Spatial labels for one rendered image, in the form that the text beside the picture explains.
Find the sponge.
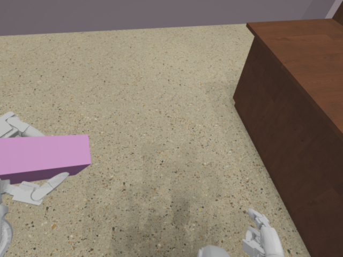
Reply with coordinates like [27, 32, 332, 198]
[0, 134, 91, 185]

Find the right robot thigh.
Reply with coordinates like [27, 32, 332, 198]
[197, 245, 230, 257]

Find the robot left hand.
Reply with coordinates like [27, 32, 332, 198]
[0, 111, 69, 206]

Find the robot left forearm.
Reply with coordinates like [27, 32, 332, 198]
[0, 205, 13, 257]

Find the table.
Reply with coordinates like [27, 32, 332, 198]
[233, 1, 343, 257]

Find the robot right hand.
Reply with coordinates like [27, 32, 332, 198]
[242, 208, 284, 257]

